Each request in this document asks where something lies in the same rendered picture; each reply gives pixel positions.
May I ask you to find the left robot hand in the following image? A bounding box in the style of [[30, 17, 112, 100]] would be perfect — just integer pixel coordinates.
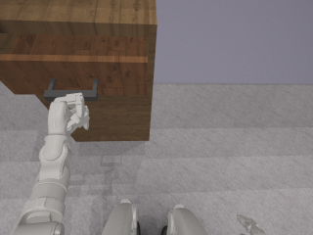
[[47, 92, 90, 138]]

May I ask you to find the handle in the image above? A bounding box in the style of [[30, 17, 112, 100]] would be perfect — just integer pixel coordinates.
[[43, 78, 99, 102]]

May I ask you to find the left robot upper arm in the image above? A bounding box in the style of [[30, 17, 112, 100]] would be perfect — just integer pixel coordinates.
[[12, 221, 65, 235]]

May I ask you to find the cabinet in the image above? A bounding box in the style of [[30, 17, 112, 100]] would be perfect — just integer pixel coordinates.
[[0, 0, 157, 142]]

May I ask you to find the left robot forearm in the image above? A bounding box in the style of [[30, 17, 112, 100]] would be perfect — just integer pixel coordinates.
[[10, 133, 72, 235]]

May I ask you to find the robot left shin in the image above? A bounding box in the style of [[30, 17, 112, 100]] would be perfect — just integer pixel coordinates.
[[120, 199, 137, 235]]

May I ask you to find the right robot hand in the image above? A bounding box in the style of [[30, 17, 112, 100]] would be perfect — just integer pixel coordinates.
[[237, 214, 266, 235]]

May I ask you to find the robot left thigh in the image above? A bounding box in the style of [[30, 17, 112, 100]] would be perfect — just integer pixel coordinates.
[[101, 203, 138, 235]]

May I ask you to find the drawer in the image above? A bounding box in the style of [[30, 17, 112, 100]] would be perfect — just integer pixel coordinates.
[[0, 33, 148, 95]]

